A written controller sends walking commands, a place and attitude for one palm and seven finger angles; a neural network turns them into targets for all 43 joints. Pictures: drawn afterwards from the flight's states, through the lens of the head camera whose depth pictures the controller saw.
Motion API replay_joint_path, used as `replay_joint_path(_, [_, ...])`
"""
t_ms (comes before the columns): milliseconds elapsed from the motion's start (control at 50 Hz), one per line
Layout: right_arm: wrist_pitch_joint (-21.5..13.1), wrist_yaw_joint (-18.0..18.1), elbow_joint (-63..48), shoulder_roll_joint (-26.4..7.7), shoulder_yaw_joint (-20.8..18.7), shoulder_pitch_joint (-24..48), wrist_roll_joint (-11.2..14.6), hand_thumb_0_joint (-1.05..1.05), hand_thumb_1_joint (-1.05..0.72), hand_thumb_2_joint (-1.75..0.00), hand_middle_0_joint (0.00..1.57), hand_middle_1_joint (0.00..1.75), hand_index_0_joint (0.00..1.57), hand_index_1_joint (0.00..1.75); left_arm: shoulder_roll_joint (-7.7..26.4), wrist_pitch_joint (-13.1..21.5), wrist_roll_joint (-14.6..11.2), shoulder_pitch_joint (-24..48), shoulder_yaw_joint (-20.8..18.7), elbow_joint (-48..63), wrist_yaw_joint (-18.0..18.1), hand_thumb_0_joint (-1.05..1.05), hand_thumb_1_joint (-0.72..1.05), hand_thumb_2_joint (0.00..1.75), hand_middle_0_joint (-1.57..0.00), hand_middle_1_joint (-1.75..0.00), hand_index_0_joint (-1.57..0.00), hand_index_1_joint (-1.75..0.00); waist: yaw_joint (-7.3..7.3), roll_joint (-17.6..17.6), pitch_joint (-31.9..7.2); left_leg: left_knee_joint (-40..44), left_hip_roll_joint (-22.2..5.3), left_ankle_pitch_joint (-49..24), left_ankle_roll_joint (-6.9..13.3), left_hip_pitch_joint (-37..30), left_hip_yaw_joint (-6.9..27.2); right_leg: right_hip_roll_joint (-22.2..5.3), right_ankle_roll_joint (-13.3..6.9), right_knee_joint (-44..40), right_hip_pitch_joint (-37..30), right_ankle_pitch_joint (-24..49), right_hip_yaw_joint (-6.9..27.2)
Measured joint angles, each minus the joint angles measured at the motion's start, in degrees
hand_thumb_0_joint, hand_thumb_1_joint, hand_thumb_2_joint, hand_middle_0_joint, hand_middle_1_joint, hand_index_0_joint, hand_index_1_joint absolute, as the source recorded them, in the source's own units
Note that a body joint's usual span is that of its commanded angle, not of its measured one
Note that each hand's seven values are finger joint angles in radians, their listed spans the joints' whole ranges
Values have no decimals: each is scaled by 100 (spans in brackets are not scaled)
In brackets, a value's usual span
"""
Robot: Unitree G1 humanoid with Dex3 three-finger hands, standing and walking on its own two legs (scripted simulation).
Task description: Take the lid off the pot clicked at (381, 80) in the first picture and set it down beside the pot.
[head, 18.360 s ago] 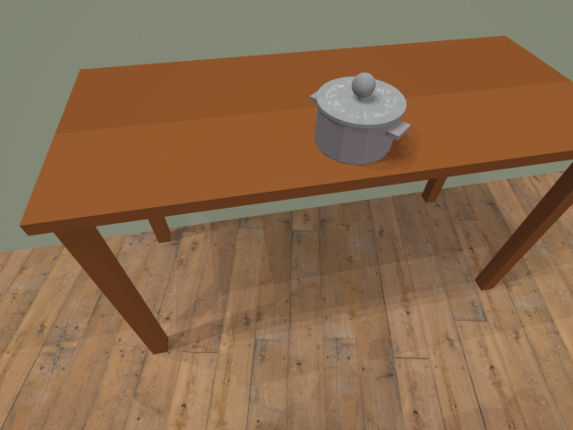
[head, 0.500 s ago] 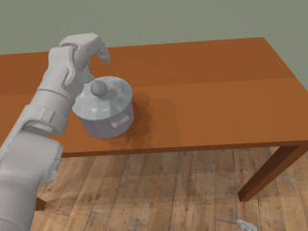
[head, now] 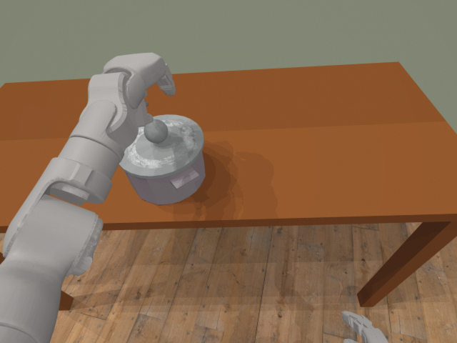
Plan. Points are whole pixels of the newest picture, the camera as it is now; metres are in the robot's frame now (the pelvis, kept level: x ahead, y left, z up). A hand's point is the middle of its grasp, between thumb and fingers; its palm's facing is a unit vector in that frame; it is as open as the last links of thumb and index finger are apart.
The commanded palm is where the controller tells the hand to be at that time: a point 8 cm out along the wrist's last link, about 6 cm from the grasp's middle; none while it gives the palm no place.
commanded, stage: move the open hand above the knob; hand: left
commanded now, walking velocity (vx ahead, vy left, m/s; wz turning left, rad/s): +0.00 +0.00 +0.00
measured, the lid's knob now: (156, 131) +0.49 +0.15 +0.12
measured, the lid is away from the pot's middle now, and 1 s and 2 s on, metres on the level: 0.00 0.00 0.00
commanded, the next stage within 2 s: lower the open fingers around the knob in 0.26 s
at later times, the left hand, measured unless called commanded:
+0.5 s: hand (142, 111) +0.44 +0.14 +0.20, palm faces -0.23 -0.04 -0.97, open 10.1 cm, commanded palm +0.42 +0.15 +0.26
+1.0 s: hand (143, 131) +0.44 +0.15 +0.16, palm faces -0.31 -0.06 -0.95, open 10.1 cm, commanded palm +0.42 +0.16 +0.22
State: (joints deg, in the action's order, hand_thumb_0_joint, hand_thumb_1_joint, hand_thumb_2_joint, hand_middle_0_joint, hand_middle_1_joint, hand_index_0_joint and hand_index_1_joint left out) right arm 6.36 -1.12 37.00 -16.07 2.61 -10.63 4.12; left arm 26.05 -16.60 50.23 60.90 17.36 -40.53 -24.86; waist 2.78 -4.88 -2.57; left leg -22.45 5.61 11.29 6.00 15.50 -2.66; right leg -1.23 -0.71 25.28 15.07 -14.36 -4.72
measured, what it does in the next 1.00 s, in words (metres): stands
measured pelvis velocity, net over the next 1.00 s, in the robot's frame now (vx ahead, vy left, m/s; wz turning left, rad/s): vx -0.01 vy -0.01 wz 0.00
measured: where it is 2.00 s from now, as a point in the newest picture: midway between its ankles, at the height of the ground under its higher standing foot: outside the picture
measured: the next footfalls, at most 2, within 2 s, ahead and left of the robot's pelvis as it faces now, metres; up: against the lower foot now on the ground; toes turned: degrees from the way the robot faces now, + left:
none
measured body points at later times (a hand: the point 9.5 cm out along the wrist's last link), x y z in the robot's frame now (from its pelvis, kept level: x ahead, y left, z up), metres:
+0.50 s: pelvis -0.01 -0.01 +0.00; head +0.01 -0.04 +0.45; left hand +0.45 +0.14 +0.25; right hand +0.13 -0.26 -0.12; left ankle +0.00 +0.05 -0.74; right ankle -0.02 -0.11 -0.74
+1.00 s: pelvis -0.01 -0.01 +0.00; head +0.00 -0.04 +0.45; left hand +0.45 +0.15 +0.22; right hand +0.12 -0.26 -0.12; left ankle +0.00 +0.05 -0.74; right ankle -0.02 -0.11 -0.74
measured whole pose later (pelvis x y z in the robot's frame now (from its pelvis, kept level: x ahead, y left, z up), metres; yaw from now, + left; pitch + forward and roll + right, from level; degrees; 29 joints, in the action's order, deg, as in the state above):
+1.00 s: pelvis -0.01 -0.01 +0.00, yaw +0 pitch +2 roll +0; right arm 6.2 -0.1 37.4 -16.5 2.4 -11.3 4.5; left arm 26.7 -15.7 49.0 55.6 17.4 -41.2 -25.8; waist 3.1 -4.4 -1.3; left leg -23.8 4.8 11.4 5.5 15.0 -2.3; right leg -0.4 -1.4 25.3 14.0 -13.9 -5.0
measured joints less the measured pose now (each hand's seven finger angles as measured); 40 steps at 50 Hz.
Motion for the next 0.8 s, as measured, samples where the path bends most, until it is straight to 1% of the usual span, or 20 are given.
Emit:
replay_joint_path(80, [19, -9, -33, -19, -22, -64, 17, 1, -91, -90, 20, 30, 20, 30, 57, -34, 5, -91, 60, 123, -32, 0, -35, 158, -86, -8, -87, -9, -1, -23, -2, -2, -9, 1, -10, -23, 4, 10, -9, -5, -27, 0, -2])
replay_joint_path(180, [41, 12, -4, -56, -23, -81, 22, 1, -91, -90, 20, 30, 20, 30, 103, -16, -33, -219, 11, 294, -73, 0, -35, 158, -86, -8, -87, -9, -14, -33, 30, -3, -23, -2, -20, -60, 6, 24, -24, -11, -66, 6, -4])
replay_joint_path(240, [37, 22, 16, -69, -25, -79, 32, 1, -91, -90, 20, 30, 20, 30, 140, -12, -8, -243, 25, 340, -81, 0, -35, 158, -86, -8, -87, -9, -25, -22, 42, -6, -29, -5, -30, -73, 4, 31, -34, 2, -72, 6, -1])
replay_joint_path(340, [45, 31, 32, -86, -20, -42, 45, 1, -91, -90, 20, 30, 20, 30, 146, -16, -36, -257, 13, 350, -89, 0, -35, 158, -86, -8, -87, -9, -37, -14, 52, -23, -41, -9, -44, -78, 10, 41, -51, 20, -77, 7, -7])
replay_joint_path(380, [47, 34, 23, -85, -24, -26, 53, 1, -91, -90, 20, 30, 20, 30, 149, -45, -54, -230, 71, 307, -103, 0, -35, 158, -86, -8, -87, -9, -31, -12, 59, -37, -46, -9, -50, -69, 21, 46, -59, 21, -79, 9, -19])
replay_joint_path(460, [15, 53, 19, -79, -12, 5, 55, 1, -91, -90, 20, 30, 20, 30, 154, -85, -81, -226, 28, 230, -123, 0, -35, 158, -86, -8, -87, -9, -16, -4, 65, -45, -60, -9, -60, -77, 19, 61, -71, 18, -89, 17, -16])
replay_joint_path(540, [3, 53, -7, -81, 1, 11, 62, 1, -91, -90, 20, 30, 20, 30, 159, -85, -75, -303, -29, 187, -154, 0, -35, 158, -86, -8, -87, -9, -9, -1, 61, -61, -75, 1, -69, -88, 13, 76, -79, 17, -103, 19, -9])
replay_joint_path(600, [8, 56, -33, -82, -5, 6, 63, 1, -91, -90, 20, 30, 20, 30, 173, -89, -89, -378, 6, 198, -186, 0, -35, 158, -86, -8, -87, -9, -1, 3, 77, -75, -81, 5, -72, -91, 22, 82, -84, 13, -118, 22, -18])
replay_joint_path(700, [-6, 59, -23, -87, -33, -21, 46, 1, -91, -90, 20, 30, 20, 30, 141, -58, -106, -479, 49, 319, -214, 0, -35, 158, -86, -8, -87, -9, -11, 10, 92, -83, -77, 0, -73, -94, 48, 79, -86, 3, -136, 26, -44])
replay_joint_path(800, [2, 55, 6, -85, -23, -16, 50, 1, -91, -90, 20, 30, 20, 30, 102, 1, -121, -532, -10, 230, -177, 0, -35, 158, -86, -8, -87, -9, -8, 15, 98, -103, -80, 8, -69, -95, 42, 82, -83, 9, -140, 28, -37])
